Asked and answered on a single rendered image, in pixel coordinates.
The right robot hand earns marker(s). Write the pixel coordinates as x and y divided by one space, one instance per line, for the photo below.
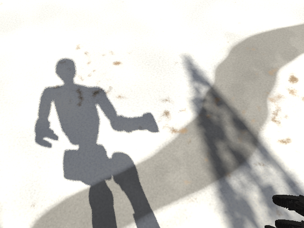
293 203

